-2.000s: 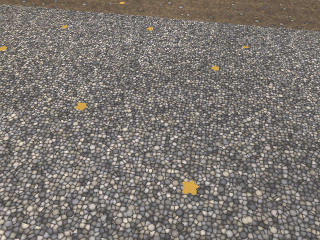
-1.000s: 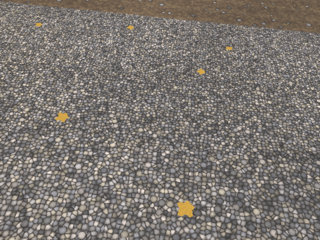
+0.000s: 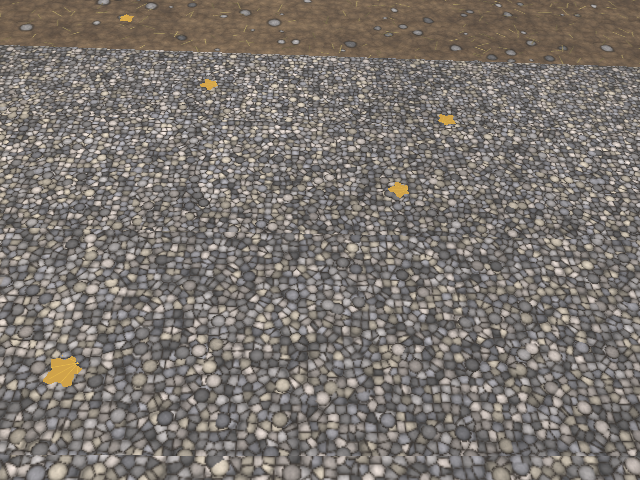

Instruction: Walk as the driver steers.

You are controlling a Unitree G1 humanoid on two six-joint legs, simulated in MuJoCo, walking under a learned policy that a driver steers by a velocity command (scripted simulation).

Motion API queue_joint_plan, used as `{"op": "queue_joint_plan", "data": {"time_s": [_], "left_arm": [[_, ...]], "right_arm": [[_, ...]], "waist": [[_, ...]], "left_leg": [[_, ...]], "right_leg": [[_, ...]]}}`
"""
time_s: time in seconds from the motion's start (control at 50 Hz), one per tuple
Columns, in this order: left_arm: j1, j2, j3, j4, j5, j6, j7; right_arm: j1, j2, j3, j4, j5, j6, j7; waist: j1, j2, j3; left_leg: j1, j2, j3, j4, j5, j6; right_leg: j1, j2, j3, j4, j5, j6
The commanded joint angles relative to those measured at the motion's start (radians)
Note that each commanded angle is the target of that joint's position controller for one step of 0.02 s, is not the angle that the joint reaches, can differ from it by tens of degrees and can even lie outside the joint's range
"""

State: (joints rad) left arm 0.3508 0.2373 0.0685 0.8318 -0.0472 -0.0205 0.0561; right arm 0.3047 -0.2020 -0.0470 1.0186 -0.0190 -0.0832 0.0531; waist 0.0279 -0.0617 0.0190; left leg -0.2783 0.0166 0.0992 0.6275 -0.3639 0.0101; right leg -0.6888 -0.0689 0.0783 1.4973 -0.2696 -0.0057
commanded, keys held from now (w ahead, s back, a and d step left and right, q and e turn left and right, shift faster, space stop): w+e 0.58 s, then w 0.32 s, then q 0.10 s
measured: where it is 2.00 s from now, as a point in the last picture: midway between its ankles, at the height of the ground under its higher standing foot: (361, 396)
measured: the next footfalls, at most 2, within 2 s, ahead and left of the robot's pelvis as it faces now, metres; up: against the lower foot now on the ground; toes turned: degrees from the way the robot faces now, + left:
right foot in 0.30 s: +0.29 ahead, -0.13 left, +0.00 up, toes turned -13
left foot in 1.02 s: +0.76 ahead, -0.01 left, -0.17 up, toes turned -26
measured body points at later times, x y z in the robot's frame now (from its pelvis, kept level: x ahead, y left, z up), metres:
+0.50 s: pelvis +0.24 -0.06 +0.02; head +0.26 -0.08 +0.46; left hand +0.39 +0.18 -0.09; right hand +0.31 -0.37 -0.09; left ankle +0.32 +0.11 -0.65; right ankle +0.25 -0.12 -0.72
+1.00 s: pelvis +0.55 -0.06 -0.10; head +0.56 -0.06 +0.35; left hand +0.67 +0.19 -0.22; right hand +0.63 -0.39 -0.17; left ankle +0.75 -0.01 -0.83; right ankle +0.26 -0.12 -0.72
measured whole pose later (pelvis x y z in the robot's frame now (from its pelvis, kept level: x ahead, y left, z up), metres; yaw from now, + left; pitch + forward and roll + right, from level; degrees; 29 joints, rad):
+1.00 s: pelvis +0.55 -0.06 -0.10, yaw -26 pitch +2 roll -4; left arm 0.44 0.26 0.05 0.75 -0.03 -0.03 0.08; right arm 0.11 -0.33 -0.08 0.70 -0.01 -0.11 0.09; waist 0.09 0.07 -0.04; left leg -0.49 0.08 -0.09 0.37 0.50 0.00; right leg -0.07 0.12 0.18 1.00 -0.88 -0.02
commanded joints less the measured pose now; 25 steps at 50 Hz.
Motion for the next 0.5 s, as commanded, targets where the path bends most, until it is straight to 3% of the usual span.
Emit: {"op": "queue_joint_plan", "data": {"time_s": [0.02, 0.06, 0.1, 0.16, 0.2, 0.24, 0.26, 0.28, 0.3, 0.32, 0.34, 0.36, 0.38, 0.4, 0.44, 0.5], "left_arm": [[-0.014, 0.046, 0.022, -0.103, 0.026, -0.007, -0.010], [-0.039, 0.009, 0.011, -0.129, 0.032, -0.006, -0.036], [-0.122, -0.007, 0.003, -0.163, 0.040, 0.001, -0.064], [-0.235, -0.006, 0.002, -0.212, 0.032, 0.016, -0.091], [-0.284, -0.003, 0.003, -0.237, 0.029, 0.017, -0.105], [-0.268, 0.033, 0.020, -0.249, 0.032, 0.019, -0.108], [-0.203, 0.065, 0.035, -0.243, 0.032, 0.020, -0.107], [-0.054, 0.112, 0.061, -0.207, 0.033, 0.023, -0.102], [0.125, 0.197, 0.099, -0.157, 0.027, 0.031, -0.080], [0.088, 0.295, 0.099, -0.162, 0.016, 0.022, -0.065], [0.122, 0.260, 0.083, -0.192, 0.035, 0.003, -0.076], [0.070, 0.204, 0.069, -0.182, 0.044, -0.010, -0.079], [-0.001, 0.168, 0.057, -0.191, 0.037, -0.020, -0.079], [-0.075, 0.152, 0.049, -0.205, 0.034, -0.026, -0.077], [-0.112, 0.133, 0.039, -0.222, 0.039, -0.029, -0.068], [-0.065, 0.163, 0.045, -0.212, 0.033, -0.034, -0.043]], "right_arm": [[-0.107, -0.133, -0.019, -0.087, -0.011, -0.048, -0.044], [-0.078, -0.158, -0.029, -0.084, -0.002, -0.038, -0.066], [-0.025, -0.188, -0.040, -0.076, 0.017, -0.019, -0.080], [0.026, -0.199, -0.048, -0.070, 0.030, 0.010, -0.086], [0.031, -0.211, -0.055, -0.073, 0.034, 0.026, -0.084], [0.017, -0.252, -0.069, -0.088, 0.038, 0.032, -0.085], [0.010, -0.271, -0.075, -0.096, 0.045, 0.035, -0.085], [-0.024, -0.281, -0.075, -0.106, 0.054, 0.038, -0.083], [-0.049, -0.267, -0.068, -0.125, 0.045, 0.029, -0.078], [0.021, -0.109, -0.022, -0.169, -0.007, 0.004, -0.057], [-0.032, -0.170, -0.028, -0.207, 0.033, -0.039, -0.039], [-0.118, -0.218, -0.044, -0.229, 0.069, -0.054, -0.037], [-0.140, -0.215, -0.044, -0.239, 0.058, -0.059, -0.044], [-0.134, -0.210, -0.047, -0.227, 0.034, -0.052, -0.056], [-0.098, -0.207, -0.056, -0.227, 0.023, -0.022, -0.058], [-0.185, -0.175, -0.050, -0.267, 0.007, 0.003, -0.067]], "waist": [[0.009, 0.232, 0.058], [0.005, 0.195, 0.025], [-0.027, 0.131, 0.022], [-0.063, 0.093, 0.064], [-0.069, 0.082, 0.085], [-0.040, 0.118, 0.042], [0.003, 0.137, -0.004], [0.089, 0.128, -0.074], [0.175, 0.045, -0.152], [0.041, -0.229, -0.192], [0.095, -0.179, -0.365], [0.087, -0.078, -0.202], [0.037, 0.016, -0.097], [-0.007, 0.074, -0.062], [-0.057, 0.058, -0.066], [-0.044, 0.048, -0.041]], "left_leg": [[-0.038, 0.272, -0.188, -0.355, 0.623, 0.134], [0.073, 0.285, -0.131, -0.343, 0.716, 0.146], [0.162, 0.314, -0.092, -0.352, 0.744, 0.146], [0.228, 0.305, -0.011, -0.359, 0.657, 0.123], [0.258, 0.289, 0.042, -0.334, 0.707, 0.105], [0.280, 0.275, 0.089, -0.239, 0.991, 0.090], [0.281, 0.270, 0.105, -0.130, 1.127, 0.085], [0.224, 0.246, 0.121, 0.057, 1.145, 0.068], [0.020, 0.181, 0.129, 0.373, 0.867, 0.020], [-0.360, -0.015, 0.038, 0.766, -0.184, -0.024], [-0.497, -0.056, -0.201, 0.871, -0.235, -0.013], [-0.583, -0.012, -0.206, 0.816, -0.142, 0.007], [-0.544, 0.032, -0.199, 0.704, -0.054, 0.019], [-0.461, 0.066, -0.193, 0.624, -0.004, 0.008], [-0.326, 0.093, -0.196, 0.506, 0.060, -0.015], [-0.291, 0.064, -0.165, 0.312, 0.162, -0.054]], "right_leg": [[-0.012, -0.058, 0.079, -0.339, 0.167, 0.001], [-0.017, -0.045, 0.063, -0.514, 0.217, -0.014], [-0.035, -0.027, 0.007, -0.602, 0.248, -0.040], [-0.042, -0.010, -0.058, -0.698, 0.248, -0.064], [-0.006, 0.012, -0.111, -0.765, 0.198, -0.087], [0.134, 0.074, -0.178, -0.788, 0.100, -0.118], [0.244, 0.110, -0.203, -0.790, 0.048, -0.136], [0.448, 0.144, -0.208, -0.854, 0.083, -0.166], [0.739, 0.098, -0.077, -0.930, 0.144, -0.222], [0.974, -0.146, 0.425, -1.005, 0.167, -0.364], [1.058, -0.265, 0.753, -1.195, -0.050, -0.474], [0.950, -0.243, 0.652, -1.230, -0.064, -0.412], [0.791, -0.194, 0.518, -1.224, 0.019, -0.357], [0.659, -0.147, 0.418, -1.218, 0.143, -0.315], [0.523, -0.089, 0.322, -1.243, 0.228, -0.288], [0.420, -0.046, 0.249, -1.263, 0.277, -0.278]]}}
